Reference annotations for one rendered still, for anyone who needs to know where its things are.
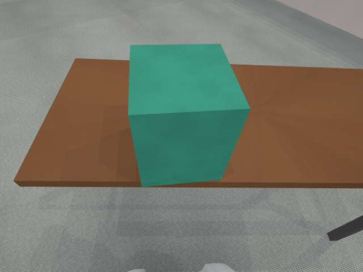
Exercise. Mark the table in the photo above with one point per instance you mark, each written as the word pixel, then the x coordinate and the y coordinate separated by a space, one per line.
pixel 304 130

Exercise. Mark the carton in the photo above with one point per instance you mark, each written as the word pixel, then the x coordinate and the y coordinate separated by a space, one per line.
pixel 186 111

